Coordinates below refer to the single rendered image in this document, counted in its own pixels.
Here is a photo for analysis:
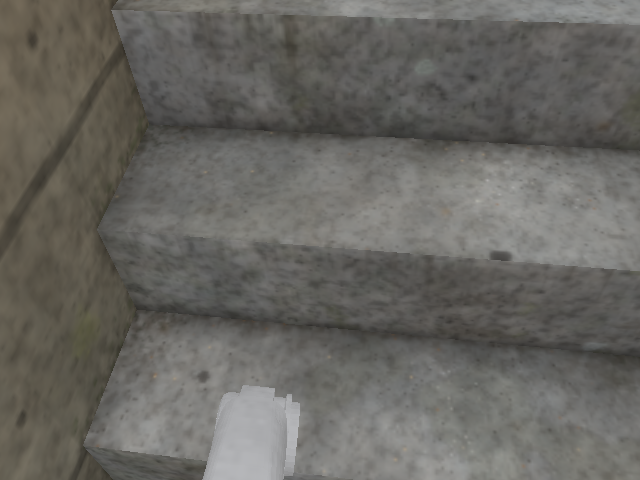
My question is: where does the robot left thigh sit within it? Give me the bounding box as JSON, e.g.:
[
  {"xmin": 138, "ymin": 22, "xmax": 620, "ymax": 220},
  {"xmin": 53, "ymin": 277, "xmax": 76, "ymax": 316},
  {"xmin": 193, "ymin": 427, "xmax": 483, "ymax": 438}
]
[{"xmin": 202, "ymin": 385, "xmax": 300, "ymax": 480}]

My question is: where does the left robot shin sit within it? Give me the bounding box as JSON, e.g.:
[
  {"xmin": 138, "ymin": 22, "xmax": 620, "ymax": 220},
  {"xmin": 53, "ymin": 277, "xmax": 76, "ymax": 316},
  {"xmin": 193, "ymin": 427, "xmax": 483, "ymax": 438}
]
[{"xmin": 214, "ymin": 392, "xmax": 240, "ymax": 433}]

